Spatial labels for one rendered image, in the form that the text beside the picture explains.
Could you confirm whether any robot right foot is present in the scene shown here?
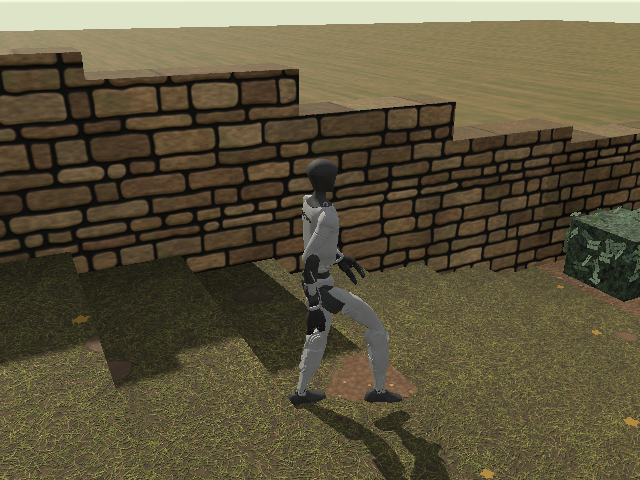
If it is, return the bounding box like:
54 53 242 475
364 388 402 403

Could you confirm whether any left robot hand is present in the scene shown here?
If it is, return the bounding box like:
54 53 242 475
337 255 365 285

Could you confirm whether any right robot hand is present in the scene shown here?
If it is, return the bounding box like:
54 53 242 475
306 308 326 335

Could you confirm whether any robot right forearm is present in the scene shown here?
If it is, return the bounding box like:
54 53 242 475
302 254 320 311

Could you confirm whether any robot right upper arm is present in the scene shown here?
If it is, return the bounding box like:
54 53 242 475
302 208 339 264

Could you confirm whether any right robot shin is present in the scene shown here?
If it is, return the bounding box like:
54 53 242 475
367 330 389 394

